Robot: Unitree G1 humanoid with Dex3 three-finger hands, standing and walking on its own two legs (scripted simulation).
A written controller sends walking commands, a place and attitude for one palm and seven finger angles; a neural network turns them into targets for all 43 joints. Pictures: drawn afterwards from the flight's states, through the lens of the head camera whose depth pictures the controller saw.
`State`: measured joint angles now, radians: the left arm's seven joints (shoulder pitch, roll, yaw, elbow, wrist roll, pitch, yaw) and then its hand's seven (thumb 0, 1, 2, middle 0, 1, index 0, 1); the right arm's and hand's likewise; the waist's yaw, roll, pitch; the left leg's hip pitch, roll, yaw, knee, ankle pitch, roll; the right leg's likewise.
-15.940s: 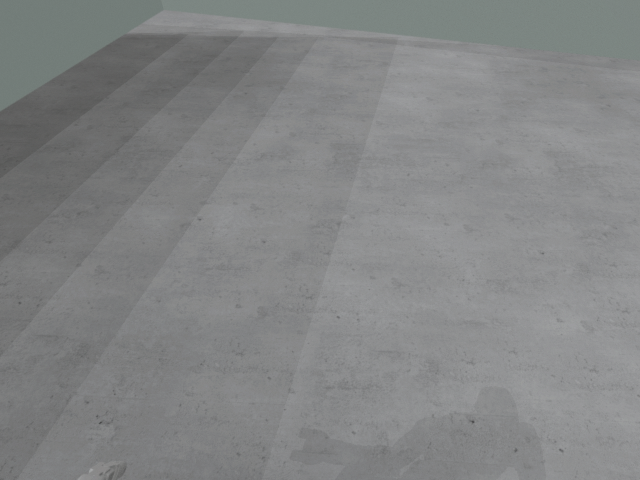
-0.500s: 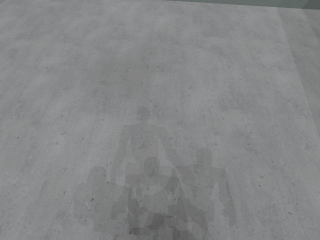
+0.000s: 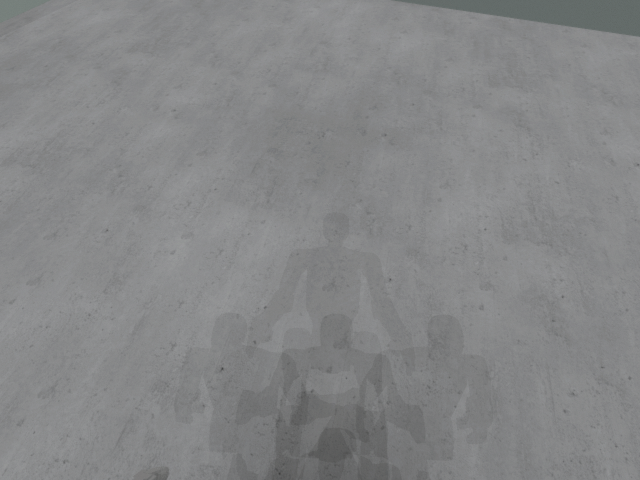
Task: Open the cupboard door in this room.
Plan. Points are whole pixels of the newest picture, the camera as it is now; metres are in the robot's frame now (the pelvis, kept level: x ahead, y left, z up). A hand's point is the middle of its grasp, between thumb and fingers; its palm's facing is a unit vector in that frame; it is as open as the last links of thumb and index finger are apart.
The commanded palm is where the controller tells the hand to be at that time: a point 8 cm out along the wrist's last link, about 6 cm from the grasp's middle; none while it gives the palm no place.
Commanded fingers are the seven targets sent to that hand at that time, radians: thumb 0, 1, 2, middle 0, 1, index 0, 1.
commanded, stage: turn or walk to find it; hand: left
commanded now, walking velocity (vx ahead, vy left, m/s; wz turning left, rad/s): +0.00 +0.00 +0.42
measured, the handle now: out of the picture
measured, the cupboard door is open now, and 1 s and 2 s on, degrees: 0 0 0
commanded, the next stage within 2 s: none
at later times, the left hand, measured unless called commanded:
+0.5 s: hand out of the picture -0.03 +0.25 -0.18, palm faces +0.28 -0.93 -0.25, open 7.4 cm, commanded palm none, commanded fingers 0.00 0.90 0.90 -0.20 -0.30 -0.20 -0.30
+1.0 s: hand out of the picture -0.03 +0.18 -0.14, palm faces +0.43 -0.86 -0.28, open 7.4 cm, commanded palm none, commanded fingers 0.00 0.90 0.90 -0.20 -0.30 -0.20 -0.30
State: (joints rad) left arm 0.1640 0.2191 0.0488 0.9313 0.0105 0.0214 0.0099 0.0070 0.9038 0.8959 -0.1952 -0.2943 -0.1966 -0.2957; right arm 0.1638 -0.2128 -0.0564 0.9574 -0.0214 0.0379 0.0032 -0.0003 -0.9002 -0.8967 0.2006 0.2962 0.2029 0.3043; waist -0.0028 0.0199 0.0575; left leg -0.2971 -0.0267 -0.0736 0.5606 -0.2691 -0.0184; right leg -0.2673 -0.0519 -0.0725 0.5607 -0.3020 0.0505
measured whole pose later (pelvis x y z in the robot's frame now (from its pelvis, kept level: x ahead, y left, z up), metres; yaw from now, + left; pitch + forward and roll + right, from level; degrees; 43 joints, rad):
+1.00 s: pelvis -0.02 -0.03 +0.01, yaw +26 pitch -1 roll +2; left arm 0.20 0.16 0.03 0.93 0.02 0.01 0.02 0.01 0.90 0.90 -0.20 -0.29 -0.20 -0.30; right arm 0.20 -0.26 -0.09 0.98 -0.02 0.07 0.02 0.00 -0.91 -0.90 0.20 0.30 0.20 0.30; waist -0.02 0.05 0.07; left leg -0.49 0.00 -0.03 1.14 -0.39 -0.04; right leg -0.22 -0.08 -0.16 0.52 -0.29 -0.03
